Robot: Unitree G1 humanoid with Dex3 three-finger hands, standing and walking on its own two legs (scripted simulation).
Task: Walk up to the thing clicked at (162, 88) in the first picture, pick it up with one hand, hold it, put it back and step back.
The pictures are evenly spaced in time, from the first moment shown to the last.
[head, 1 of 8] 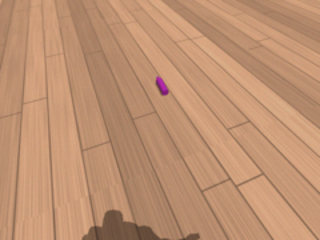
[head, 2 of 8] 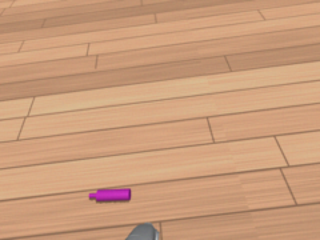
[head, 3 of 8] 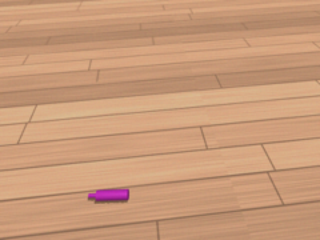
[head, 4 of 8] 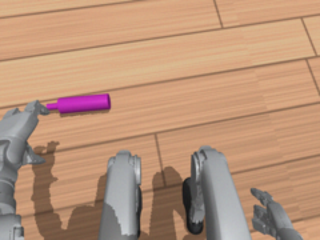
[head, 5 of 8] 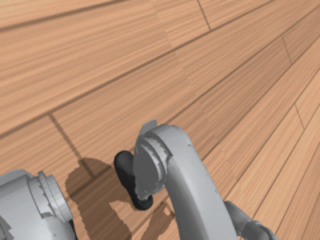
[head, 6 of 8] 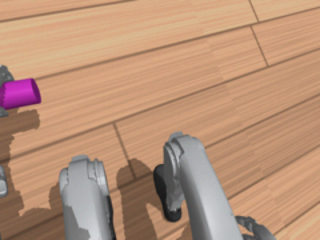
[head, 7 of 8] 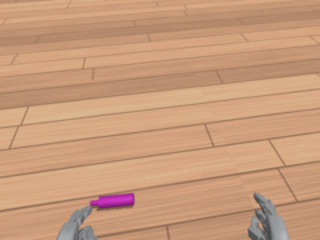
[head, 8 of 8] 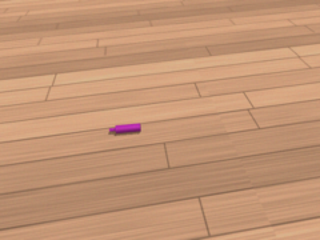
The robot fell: no
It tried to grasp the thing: yes
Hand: left
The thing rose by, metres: 0.68
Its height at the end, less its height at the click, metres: +0.00
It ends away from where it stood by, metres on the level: 0.01
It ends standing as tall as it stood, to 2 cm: yes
